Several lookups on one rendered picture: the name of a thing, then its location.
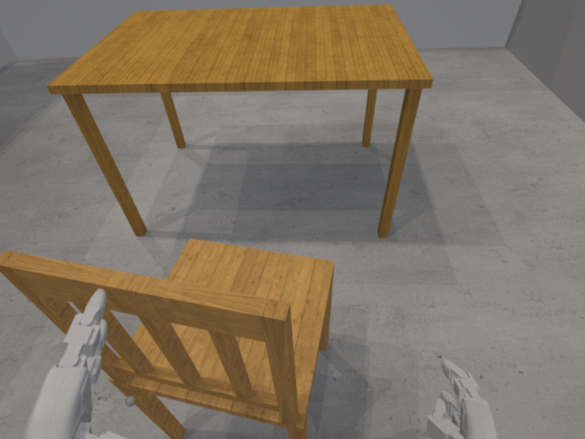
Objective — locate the robot right hand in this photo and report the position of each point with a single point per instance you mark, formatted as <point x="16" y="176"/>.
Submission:
<point x="471" y="419"/>

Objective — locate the chair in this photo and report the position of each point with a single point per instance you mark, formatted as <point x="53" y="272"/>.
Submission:
<point x="232" y="329"/>

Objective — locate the robot left hand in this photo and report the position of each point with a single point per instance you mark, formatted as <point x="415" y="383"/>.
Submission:
<point x="64" y="396"/>

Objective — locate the table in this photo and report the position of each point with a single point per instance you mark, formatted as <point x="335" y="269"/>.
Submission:
<point x="301" y="48"/>

